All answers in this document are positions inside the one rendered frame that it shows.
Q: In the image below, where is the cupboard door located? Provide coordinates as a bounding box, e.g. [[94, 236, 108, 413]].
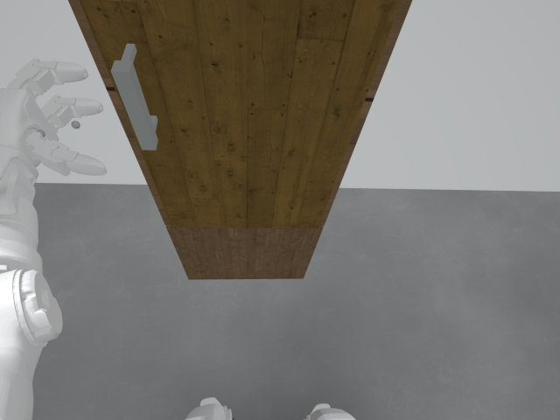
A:
[[79, 0, 402, 228]]

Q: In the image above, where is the left robot upper arm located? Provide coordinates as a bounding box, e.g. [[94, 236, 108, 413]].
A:
[[0, 269, 62, 420]]

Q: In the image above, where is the right robot shin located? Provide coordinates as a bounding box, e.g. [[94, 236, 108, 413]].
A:
[[309, 403, 331, 416]]

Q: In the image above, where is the left robot shin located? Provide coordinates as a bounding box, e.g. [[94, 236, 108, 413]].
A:
[[200, 397, 223, 407]]

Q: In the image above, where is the robot left forearm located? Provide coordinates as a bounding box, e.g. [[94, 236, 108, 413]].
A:
[[0, 145, 43, 275]]

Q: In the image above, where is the left robot hand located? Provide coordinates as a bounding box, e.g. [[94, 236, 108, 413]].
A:
[[0, 58, 107, 176]]

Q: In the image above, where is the robot shin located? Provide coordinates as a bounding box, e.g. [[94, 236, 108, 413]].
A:
[[200, 397, 223, 407], [309, 403, 331, 416]]

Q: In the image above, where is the handle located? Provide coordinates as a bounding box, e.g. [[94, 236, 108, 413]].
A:
[[110, 44, 158, 151]]

